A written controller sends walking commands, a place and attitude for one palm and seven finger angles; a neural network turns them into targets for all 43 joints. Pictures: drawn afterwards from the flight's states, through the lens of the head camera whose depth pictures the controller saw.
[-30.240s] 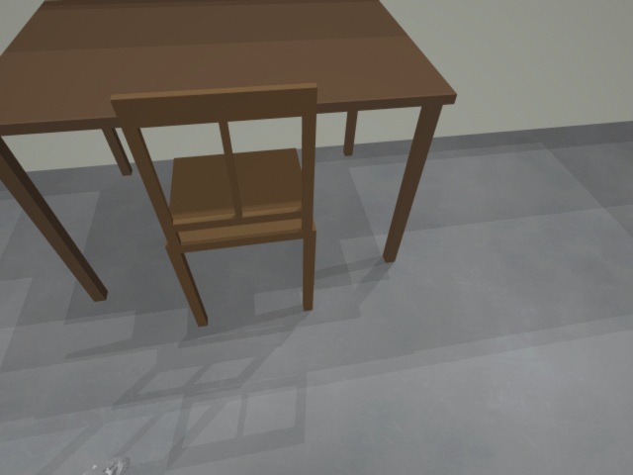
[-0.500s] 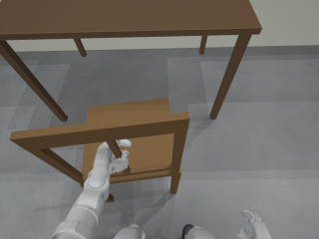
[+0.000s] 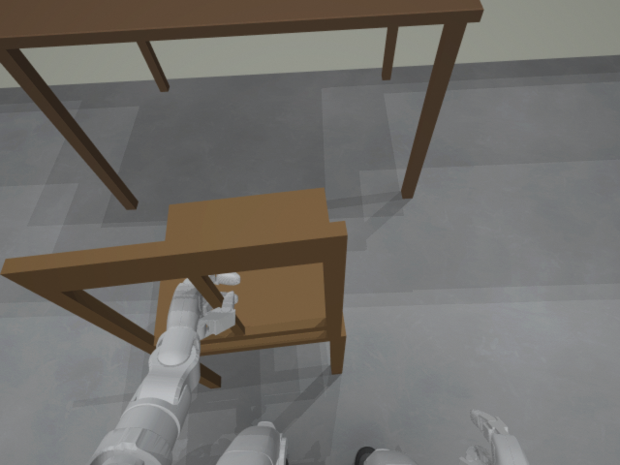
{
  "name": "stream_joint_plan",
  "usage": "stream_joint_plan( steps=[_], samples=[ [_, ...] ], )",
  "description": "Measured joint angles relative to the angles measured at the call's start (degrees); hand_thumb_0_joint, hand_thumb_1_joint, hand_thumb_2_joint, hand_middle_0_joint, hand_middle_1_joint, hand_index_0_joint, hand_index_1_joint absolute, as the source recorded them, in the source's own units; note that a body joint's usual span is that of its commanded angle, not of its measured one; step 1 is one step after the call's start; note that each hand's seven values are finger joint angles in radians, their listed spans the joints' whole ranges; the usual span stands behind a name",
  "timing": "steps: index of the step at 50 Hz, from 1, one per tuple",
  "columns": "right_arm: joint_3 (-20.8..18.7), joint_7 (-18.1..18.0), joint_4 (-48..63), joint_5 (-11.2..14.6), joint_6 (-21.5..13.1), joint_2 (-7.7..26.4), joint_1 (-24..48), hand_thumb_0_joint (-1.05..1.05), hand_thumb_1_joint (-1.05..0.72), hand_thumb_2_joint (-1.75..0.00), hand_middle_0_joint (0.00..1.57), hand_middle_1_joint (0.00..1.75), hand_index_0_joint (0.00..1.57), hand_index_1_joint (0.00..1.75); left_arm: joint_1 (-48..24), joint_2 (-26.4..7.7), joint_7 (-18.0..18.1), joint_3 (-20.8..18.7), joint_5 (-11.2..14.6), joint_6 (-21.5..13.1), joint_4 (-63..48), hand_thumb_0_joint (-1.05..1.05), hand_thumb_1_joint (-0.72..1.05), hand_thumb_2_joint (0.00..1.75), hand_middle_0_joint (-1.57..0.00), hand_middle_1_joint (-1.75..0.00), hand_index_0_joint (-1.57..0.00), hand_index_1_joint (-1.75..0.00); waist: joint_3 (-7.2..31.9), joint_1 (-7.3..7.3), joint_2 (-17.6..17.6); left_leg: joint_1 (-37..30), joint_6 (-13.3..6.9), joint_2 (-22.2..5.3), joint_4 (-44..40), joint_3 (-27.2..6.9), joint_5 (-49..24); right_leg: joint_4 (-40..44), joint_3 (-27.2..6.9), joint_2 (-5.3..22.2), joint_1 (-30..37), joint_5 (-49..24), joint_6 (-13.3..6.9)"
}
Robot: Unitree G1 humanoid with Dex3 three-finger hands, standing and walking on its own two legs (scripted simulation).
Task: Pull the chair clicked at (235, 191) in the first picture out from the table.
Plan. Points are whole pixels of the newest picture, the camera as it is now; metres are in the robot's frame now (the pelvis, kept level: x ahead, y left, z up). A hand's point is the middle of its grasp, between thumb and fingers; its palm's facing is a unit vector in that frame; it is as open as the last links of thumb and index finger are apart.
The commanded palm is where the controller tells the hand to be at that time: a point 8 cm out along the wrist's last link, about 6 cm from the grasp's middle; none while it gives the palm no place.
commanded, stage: stop walking, hand still on the chair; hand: left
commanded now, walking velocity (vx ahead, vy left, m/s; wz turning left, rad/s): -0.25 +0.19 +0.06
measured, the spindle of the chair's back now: (221, 307) +0.34 +0.16 -0.11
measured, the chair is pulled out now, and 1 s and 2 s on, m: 0.51 0.61 0.61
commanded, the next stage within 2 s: open the thumb and straighten the fingers in 0.98 s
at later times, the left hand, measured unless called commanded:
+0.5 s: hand (217, 386) +0.21 +0.14 -0.07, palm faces -0.01 -0.99 -0.15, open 5.0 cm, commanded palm +0.20 +0.19 -0.06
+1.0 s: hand (217, 382) +0.22 +0.14 -0.07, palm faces -0.05 -0.99 -0.16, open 5.0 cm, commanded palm +0.20 +0.19 -0.06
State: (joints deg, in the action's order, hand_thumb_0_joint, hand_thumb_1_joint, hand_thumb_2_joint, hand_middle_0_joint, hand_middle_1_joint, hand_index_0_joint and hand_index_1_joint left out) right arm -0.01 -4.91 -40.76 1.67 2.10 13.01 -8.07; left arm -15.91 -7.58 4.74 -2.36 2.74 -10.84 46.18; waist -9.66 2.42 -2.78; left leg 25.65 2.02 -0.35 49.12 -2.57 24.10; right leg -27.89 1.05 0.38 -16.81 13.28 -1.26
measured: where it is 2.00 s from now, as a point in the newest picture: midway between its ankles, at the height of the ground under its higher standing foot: outside the picture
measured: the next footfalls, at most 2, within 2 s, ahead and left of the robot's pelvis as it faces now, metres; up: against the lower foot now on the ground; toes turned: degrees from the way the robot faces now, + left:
left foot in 0.18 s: -0.06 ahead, +0.17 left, +0.00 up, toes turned +5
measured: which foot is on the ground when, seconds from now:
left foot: up 0.00-0.16, down 0.18-1.00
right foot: down 0.00-1.00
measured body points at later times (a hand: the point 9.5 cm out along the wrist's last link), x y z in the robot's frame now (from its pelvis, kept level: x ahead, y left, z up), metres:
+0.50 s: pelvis -0.06 +0.02 -0.01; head -0.05 +0.00 +0.44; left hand +0.21 +0.19 -0.05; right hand +0.04 -0.19 -0.14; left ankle -0.10 +0.16 -0.74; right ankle +0.01 -0.11 -0.74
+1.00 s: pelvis -0.04 +0.03 +0.00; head -0.02 +0.02 +0.45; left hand +0.22 +0.19 -0.06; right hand +0.10 -0.22 -0.11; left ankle -0.10 +0.16 -0.74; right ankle +0.01 -0.11 -0.74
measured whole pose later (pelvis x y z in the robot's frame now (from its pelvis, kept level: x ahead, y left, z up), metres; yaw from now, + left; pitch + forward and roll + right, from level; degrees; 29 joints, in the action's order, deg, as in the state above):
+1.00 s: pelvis -0.04 +0.03 +0.00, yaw +1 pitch -1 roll +1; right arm 0.3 -6.4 -38.7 1.8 0.8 12.4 -11.0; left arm -5.3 -6.0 4.9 6.3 1.0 -7.4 40.7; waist -3.8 1.7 -0.3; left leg 5.9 1.8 -2.3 25.6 2.9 18.3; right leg -28.0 1.0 3.0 -16.3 10.4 1.4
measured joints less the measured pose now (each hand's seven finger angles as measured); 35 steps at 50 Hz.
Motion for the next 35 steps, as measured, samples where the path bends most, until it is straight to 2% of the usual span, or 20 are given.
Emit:
stream_joint_plan(
  steps=[4,6,8,9,10,13,16,23,26,30,35],
  samples=[
    [-0.7,-0.8,0.2,0.2,0.1,3.0,-1.0,0.01,-0.91,-0.90,0.20,0.30,0.20,0.30,-0.6,1.4,0.5,1.3,-0.9,1.2,1.6,0.02,0.73,0.81,-0.32,-1.20,-0.50,-1.45,2.1,1.42,0.8,-4.4,0.0,0.7,-3.2,0.3,1.2,-0.9,1.3,2.1,-1.8,-0.7,0.6],
    [-1.2,-1.3,0.5,0.4,0.2,4.3,-1.4,0.01,-0.91,-0.90,0.20,0.30,0.20,0.30,-1.4,2.0,0.7,2.4,-1.2,2.7,1.4,0.02,0.73,0.81,-0.30,-1.21,-0.50,-1.45,2.6,1.83,1.0,-7.7,-0.1,0.1,-8.3,0.7,0.1,-1.6,2.1,3.0,-2.7,-1.0,1.1],
    [-1.5,-2.0,1.4,0.3,0.1,5.1,-1.5,0.01,-0.91,-0.90,0.20,0.30,0.20,0.30,-1.7,2.3,0.8,3.9,-1.4,4.4,-0.4,0.02,0.74,0.80,-0.30,-1.22,-0.50,-1.45,2.4,2.17,1.2,-12.0,-0.6,-1.1,-16.1,1.6,-4.7,-2.8,2.8,3.6,-3.6,-1.2,1.7],
    [-1.7,-2.3,1.8,0.3,-0.1,5.4,-1.6,0.01,-0.91,-0.90,0.20,0.30,0.20,0.30,-1.8,2.4,0.8,4.9,-1.2,4.8,-1.6,0.02,0.74,0.81,-0.30,-1.24,-0.50,-1.45,2.2,2.25,1.2,-14.1,-0.3,-1.7,-20.3,2.0,-5.8,-3.7,3.2,3.8,-4.1,-1.2,2.0],
    [-1.9,-2.6,1.8,0.2,-0.1,4.9,-1.3,0.01,-0.91,-0.90,0.19,0.30,0.19,0.30,-2.2,2.1,0.9,5.7,-1.1,5.3,-2.3,0.03,0.75,0.81,-0.29,-1.24,-0.50,-1.45,1.4,1.97,2.4,-15.0,0.1,-1.0,-21.8,2.6,-5.5,-4.3,2.7,4.6,-4.4,-1.3,2.4],
    [-1.3,-2.2,3.4,0.1,-0.1,2.9,-2.1,0.01,-0.91,-0.90,0.19,0.30,0.19,0.30,-1.9,1.6,0.8,7.0,-0.8,6.1,-3.3,0.02,0.76,0.80,-0.28,-1.25,-0.50,-1.45,0.8,-0.23,4.5,-15.4,-0.4,-0.2,-21.7,4.5,-6.9,-3.8,0.8,4.9,-4.1,-2.2,2.4],
    [-0.2,-1.2,3.9,0.2,-0.7,0.7,-3.5,0.01,-0.91,-0.90,0.19,0.30,0.19,0.30,-0.2,1.9,0.2,7.3,-0.5,6.3,-2.5,0.03,0.76,0.80,-0.27,-1.25,-0.50,-1.45,1.5,-0.66,3.3,-15.7,-0.6,-1.2,-20.5,4.6,-6.7,-3.4,0.9,3.8,-3.0,0.2,2.3],
    [2.5,0.4,1.1,0.2,-0.7,-3.7,-7.7,0.01,-0.91,-0.90,0.20,0.30,0.20,0.30,5.5,2.3,-0.2,7.2,-0.3,4.8,-0.3,0.03,0.75,0.83,-0.31,-1.23,-0.50,-1.45,5.9,-1.47,1.3,-17.5,-0.4,-2.8,-19.5,5.0,-5.0,-2.8,0.5,2.0,-1.0,-0.6,1.8],
    [2.3,0.0,0.1,0.1,-1.3,-3.7,-8.6,0.00,-0.91,-0.90,0.20,0.30,0.20,0.30,7.7,2.6,-0.3,6.7,-0.2,3.9,-0.4,0.03,0.74,0.84,-0.33,-1.23,-0.50,-1.45,7.2,-1.22,0.7,-18.1,-0.3,-2.7,-19.9,5.4,-4.7,-2.4,0.0,1.9,-0.7,-2.2,1.8],
    [1.6,-0.5,-1.2,0.0,-1.9,-1.9,-8.5,0.00,-0.91,-0.90,0.20,0.30,0.20,0.30,9.5,2.9,-0.3,6.3,-0.5,2.7,-0.9,0.03,0.73,0.84,-0.34,-1.23,-0.50,-1.45,7.7,-0.70,0.0,-18.7,-0.1,-2.8,-20.6,5.4,-4.6,-1.9,0.0,1.9,-0.2,-2.4,2.1],
    [0.2,-1.1,-1.5,0.1,-2.2,0.4,-7.5,0.01,-0.91,-0.90,0.20,0.30,0.20,0.30,10.3,2.7,-0.3,7.0,-1.4,1.9,-2.6,0.02,0.72,0.85,-0.36,-1.28,-0.50,-1.45,6.9,-0.54,0.3,-19.0,0.0,-2.6,-22.2,5.4,-5.2,-0.4,0.1,2.0,0.2,-2.8,2.3]
  ],
)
